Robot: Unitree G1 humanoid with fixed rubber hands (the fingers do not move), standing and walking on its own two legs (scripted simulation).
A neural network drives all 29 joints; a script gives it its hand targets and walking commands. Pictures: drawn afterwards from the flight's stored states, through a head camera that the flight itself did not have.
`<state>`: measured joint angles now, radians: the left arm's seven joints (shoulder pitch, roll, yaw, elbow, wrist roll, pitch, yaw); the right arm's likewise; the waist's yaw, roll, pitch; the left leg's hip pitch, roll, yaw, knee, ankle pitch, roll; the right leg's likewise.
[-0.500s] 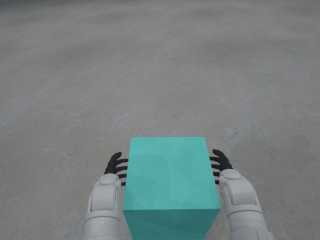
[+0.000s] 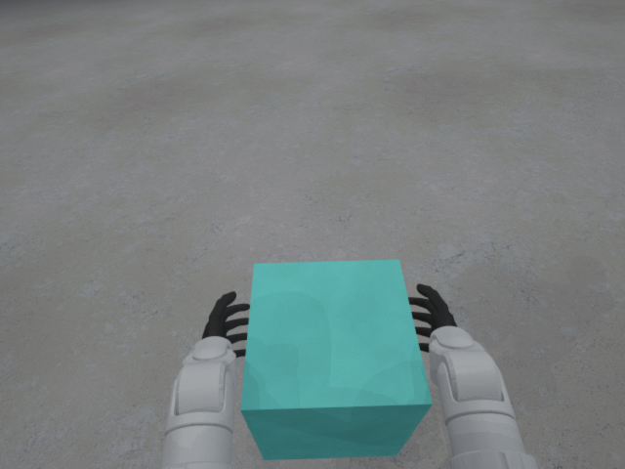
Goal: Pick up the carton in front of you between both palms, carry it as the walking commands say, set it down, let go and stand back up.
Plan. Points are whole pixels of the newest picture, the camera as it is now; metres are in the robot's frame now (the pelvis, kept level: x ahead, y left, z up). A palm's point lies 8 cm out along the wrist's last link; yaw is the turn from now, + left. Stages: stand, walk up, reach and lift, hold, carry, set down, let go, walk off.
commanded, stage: carry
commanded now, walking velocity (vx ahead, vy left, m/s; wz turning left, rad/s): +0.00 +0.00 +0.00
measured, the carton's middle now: (328, 364) +0.31 +0.00 -0.05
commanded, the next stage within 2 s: hold in 0.02 s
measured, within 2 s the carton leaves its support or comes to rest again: neither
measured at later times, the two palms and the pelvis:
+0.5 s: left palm (211, 352) +0.28 +0.15 +0.05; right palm (448, 349) +0.27 -0.15 +0.05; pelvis -0.02 +0.01 +0.01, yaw -2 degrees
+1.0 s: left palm (225, 345) +0.33 +0.15 -0.01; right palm (424, 339) +0.32 -0.14 -0.01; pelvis -0.02 +0.01 -0.01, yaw -1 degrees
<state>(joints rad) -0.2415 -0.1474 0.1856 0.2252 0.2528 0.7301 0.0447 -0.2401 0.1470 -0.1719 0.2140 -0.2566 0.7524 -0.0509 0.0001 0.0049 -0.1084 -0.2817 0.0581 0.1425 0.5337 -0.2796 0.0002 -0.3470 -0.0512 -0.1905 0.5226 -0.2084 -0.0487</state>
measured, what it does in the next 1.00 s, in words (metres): stands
